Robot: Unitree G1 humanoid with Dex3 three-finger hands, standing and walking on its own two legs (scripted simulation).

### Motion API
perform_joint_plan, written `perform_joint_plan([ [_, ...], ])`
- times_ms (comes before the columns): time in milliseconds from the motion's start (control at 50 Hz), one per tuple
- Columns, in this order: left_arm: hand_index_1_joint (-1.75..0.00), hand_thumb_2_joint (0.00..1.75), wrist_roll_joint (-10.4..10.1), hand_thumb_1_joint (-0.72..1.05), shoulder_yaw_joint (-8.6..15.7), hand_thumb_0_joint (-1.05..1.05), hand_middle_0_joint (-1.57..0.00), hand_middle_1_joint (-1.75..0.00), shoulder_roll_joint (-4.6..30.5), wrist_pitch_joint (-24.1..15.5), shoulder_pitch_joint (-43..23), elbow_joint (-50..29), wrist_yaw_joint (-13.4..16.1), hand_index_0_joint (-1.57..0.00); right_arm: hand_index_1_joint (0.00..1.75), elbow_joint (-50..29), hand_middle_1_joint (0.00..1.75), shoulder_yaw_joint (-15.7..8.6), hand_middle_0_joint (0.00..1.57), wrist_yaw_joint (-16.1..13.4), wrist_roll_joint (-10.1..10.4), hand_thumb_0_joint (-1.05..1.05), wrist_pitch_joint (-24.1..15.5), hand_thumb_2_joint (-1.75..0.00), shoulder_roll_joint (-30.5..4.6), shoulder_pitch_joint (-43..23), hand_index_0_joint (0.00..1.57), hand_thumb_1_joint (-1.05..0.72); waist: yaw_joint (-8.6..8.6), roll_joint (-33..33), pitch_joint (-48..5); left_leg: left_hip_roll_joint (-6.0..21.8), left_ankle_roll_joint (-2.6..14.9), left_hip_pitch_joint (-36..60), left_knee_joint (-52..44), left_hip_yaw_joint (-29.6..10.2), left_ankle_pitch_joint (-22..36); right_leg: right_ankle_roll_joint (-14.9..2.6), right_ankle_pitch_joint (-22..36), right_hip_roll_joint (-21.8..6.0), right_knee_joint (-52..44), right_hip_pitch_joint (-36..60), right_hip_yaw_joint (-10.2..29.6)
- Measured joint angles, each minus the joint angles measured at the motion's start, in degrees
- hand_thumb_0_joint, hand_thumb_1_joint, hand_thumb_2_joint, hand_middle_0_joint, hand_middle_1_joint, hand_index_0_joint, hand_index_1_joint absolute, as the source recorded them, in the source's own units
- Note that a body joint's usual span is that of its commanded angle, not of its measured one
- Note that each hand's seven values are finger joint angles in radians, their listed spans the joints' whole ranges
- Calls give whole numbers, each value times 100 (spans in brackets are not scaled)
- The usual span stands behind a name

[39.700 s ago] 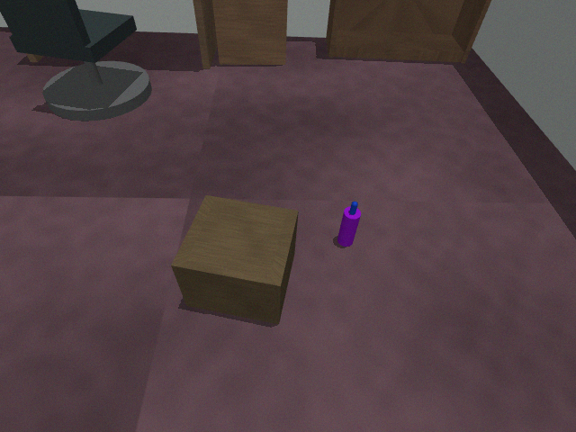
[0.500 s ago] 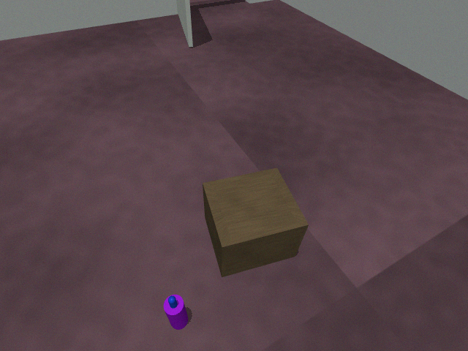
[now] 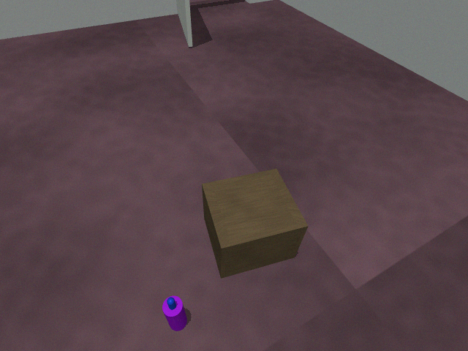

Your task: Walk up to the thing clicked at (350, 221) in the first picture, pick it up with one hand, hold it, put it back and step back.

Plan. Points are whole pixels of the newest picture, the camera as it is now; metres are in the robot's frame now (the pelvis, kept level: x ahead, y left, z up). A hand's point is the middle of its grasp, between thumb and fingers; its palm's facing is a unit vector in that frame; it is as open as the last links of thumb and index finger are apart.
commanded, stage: stand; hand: left
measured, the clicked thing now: (174, 311) +0.39 +0.19 -0.66
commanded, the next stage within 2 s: go down in 1.40 s
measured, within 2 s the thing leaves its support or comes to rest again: neither
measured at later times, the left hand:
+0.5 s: hand out of the picture +0.08 +0.26 -0.16, palm faces -0.02 -0.94 -0.35, open 7.4 cm
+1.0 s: hand out of the picture +0.08 +0.26 -0.16, palm faces -0.02 -0.94 -0.34, open 7.4 cm
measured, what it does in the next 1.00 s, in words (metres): stands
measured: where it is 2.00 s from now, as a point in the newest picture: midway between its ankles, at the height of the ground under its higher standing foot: outside the picture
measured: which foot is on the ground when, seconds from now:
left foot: down 0.00-1.00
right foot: down 0.00-1.00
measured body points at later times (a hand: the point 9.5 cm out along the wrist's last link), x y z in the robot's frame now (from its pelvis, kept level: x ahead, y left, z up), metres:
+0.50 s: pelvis +0.00 +0.00 +0.00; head +0.01 +0.00 +0.45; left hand +0.08 +0.30 -0.13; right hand +0.08 -0.30 -0.13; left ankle +0.00 +0.13 -0.75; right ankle +0.00 -0.14 -0.75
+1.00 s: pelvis +0.01 +0.00 +0.00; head +0.02 +0.00 +0.45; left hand +0.08 +0.30 -0.13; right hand +0.08 -0.30 -0.13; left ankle +0.00 +0.13 -0.75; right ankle +0.00 -0.14 -0.75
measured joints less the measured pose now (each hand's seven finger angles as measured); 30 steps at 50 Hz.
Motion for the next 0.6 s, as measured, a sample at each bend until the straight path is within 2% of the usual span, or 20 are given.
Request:
perform_joint_plan([
  [600,-30,90,3,91,-3,0,-21,-30,8,9,52,-26,6,-20,30,-50,30,6,20,-14,-3,1,-5,-90,7,19,21,-91,23,5,8,-14,8,47,-15,-1,-38,10,-47,-15,1,42,-2],
])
